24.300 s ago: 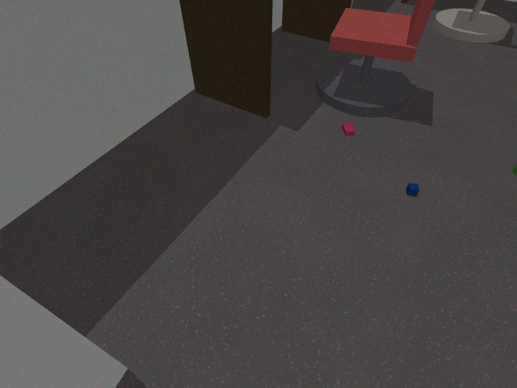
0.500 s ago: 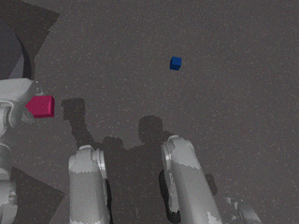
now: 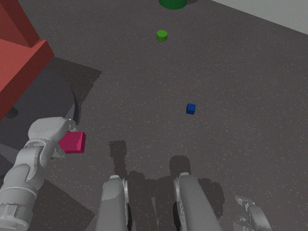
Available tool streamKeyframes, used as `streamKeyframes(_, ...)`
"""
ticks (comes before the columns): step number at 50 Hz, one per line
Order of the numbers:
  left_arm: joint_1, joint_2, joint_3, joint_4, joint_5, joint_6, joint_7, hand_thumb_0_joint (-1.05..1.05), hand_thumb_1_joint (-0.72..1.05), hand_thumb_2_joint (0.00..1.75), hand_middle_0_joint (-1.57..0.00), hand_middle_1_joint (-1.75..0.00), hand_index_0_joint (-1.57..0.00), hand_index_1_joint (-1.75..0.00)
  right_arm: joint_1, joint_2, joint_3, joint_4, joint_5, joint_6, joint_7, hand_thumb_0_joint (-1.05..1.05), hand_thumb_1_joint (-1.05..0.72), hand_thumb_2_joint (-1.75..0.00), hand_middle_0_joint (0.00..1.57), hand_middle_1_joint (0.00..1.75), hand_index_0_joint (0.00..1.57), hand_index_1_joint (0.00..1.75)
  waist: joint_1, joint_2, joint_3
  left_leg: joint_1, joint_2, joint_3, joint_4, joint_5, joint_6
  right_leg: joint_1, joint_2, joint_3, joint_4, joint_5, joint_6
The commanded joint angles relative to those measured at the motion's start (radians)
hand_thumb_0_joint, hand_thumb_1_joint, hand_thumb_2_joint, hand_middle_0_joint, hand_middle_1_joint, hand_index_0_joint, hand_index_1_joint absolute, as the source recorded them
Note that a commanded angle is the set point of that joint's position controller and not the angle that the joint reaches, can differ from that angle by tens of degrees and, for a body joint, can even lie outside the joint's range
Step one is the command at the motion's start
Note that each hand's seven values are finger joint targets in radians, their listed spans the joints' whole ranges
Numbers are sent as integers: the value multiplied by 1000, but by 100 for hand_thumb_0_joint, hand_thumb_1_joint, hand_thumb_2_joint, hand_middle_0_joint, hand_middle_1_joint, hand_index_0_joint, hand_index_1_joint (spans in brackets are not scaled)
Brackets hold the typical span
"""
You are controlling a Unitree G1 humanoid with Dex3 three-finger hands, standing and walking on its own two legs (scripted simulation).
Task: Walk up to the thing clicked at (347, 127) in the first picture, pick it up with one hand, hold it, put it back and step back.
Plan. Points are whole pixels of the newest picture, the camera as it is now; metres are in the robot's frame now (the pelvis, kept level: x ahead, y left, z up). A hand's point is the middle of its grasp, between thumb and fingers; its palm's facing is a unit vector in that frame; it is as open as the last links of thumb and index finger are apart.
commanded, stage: lift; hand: left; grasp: from above
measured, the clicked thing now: (69, 142) +0.38 +0.25 -0.10
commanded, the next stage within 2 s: hold in 0.70 s
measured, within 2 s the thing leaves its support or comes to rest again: neither
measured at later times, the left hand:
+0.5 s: hand (42, 128) +0.36 +0.24 +0.07, palm faces -0.43 -0.05 -0.90, open 8.3 cm
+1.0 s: hand (32, 106) +0.38 +0.24 +0.13, palm faces -0.45 -0.04 -0.89, open 8.3 cm
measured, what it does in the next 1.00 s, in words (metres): rises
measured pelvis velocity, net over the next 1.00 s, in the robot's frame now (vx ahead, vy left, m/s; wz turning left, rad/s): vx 0.07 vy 0.00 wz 0.02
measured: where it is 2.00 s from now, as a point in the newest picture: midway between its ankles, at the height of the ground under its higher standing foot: outside the picture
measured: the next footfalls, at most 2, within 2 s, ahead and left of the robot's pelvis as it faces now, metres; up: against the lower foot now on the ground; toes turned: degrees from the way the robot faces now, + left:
none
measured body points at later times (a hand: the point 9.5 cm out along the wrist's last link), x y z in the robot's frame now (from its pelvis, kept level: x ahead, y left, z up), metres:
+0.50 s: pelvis +0.04 +0.00 +0.13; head +0.10 +0.00 +0.58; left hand +0.38 +0.24 +0.12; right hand +0.15 -0.27 +0.01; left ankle +0.09 +0.13 -0.53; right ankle +0.08 -0.15 -0.53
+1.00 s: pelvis +0.07 +0.00 +0.18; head +0.11 +0.00 +0.63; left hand +0.39 +0.24 +0.18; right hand +0.19 -0.26 +0.06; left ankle +0.09 +0.13 -0.53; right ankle +0.08 -0.15 -0.53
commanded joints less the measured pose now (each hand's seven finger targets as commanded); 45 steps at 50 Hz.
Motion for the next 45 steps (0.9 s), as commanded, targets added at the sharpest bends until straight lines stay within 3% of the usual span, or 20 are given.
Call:
streamKeyframes(1,-229,208,86,-174,-12,5,45,0,75,34,-107,-37,-110,-34,59,-152,-62,-77,2,-49,-34,0,-90,-90,20,30,20,30,-20,59,-412,499,-33,25,-354,31,32,322,30,-22,-349,91,-58)
streamKeyframes(6,-221,168,55,-116,-5,-5,58,0,72,32,-104,-37,-107,-33,55,-152,-61,-67,7,-78,-47,0,-90,-90,20,30,20,30,-15,53,-297,581,-30,11,-505,-48,27,401,32,-11,-468,37,-60)
streamKeyframes(7,-216,146,41,-100,2,-4,62,0,72,33,-104,-38,-107,-34,60,-149,-59,-61,6,-84,-47,0,-90,-90,20,30,20,30,-18,61,-296,610,-30,6,-523,-29,23,416,32,-10,-481,51,-60)
streamKeyframes(9,-201,155,55,-86,9,-5,74,0,74,35,-105,-40,-109,-36,61,-149,-64,-61,6,-91,-48,0,-90,-90,20,30,20,30,3,64,-297,659,-31,9,-566,-7,20,470,33,-7,-522,66,-58)
streamKeyframes(11,-225,128,27,-82,18,-9,82,0,76,34,-106,-39,-110,-35,68,-140,-61,-54,9,-97,-49,0,-91,-90,20,30,20,30,-7,53,-292,700,-39,20,-594,26,18,515,33,2,-573,85,-60)
streamKeyframes(18,-245,94,6,-38,42,-15,125,0,73,39,-105,-43,-109,-40,87,-138,-68,-37,10,-114,-46,0,-91,-90,20,30,20,30,6,47,-287,842,-50,49,-690,157,13,656,36,8,-682,190,-57)
streamKeyframes(23,-259,98,11,5,57,5,156,0,71,40,-103,-44,-107,-41,99,-141,-75,-24,12,-113,-40,0,-91,-90,20,30,20,30,15,23,-264,919,-57,63,-749,246,12,746,34,20,-754,276,-50)
streamKeyframes(24,-257,74,-12,24,55,12,156,0,71,41,-104,-45,-107,-41,90,-139,-76,-32,13,-113,-38,0,-91,-90,20,30,20,30,12,18,-242,932,-56,64,-767,246,11,749,34,15,-769,274,-50)
streamKeyframes(27,-239,75,-2,48,52,32,158,0,67,40,-100,-46,-104,-42,95,-140,-79,-25,12,-111,-35,0,-91,-90,20,30,20,30,26,18,-233,974,-55,59,-810,277,6,798,35,16,-800,297,-49)
streamKeyframes(29,-238,47,-30,37,43,43,150,0,67,41,-102,-44,-105,-40,92,-136,-78,-35,13,-109,-34,0,-91,-90,20,30,20,30,23,-9,-224,992,-59,61,-832,292,11,833,34,21,-832,316,-46)
streamKeyframes(34,-203,40,-42,22,32,54,114,0,68,39,-102,-42,-105,-39,85,-136,-81,-44,17,-102,-36,0,-91,-90,20,30,20,30,35,-12,-203,1049,-59,67,-890,327,10,896,34,19,-877,340,-48)
streamKeyframes(41,-232,42,-36,-35,33,40,98,0,68,37,-101,-43,-105,-39,77,-133,-77,-48,17,-97,-42,0,-91,-90,20,30,20,30,28,-7,-199,1121,-63,80,-936,371,11,946,31,28,-929,386,-47)
streamKeyframes(45,-232,66,-23,-61,51,34,92,0,69,39,-102,-43,-106,-39,71,-138,-83,-45,19,-89,-42,0,-90,-90,20,30,20,30,43,18,-218,1174,-63,86,-954,441,6,983,31,23,-938,437,-50)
